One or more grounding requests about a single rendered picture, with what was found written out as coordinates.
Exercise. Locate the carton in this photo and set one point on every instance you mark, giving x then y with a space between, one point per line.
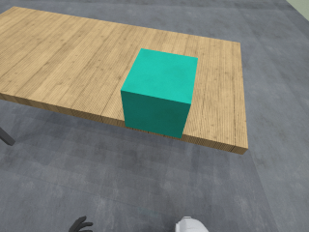
157 93

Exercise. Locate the robot left hand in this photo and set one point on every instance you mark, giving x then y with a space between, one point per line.
79 223

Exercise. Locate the table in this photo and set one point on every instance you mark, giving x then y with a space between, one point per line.
78 65

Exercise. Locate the right robot thigh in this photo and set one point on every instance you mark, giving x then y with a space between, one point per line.
190 225

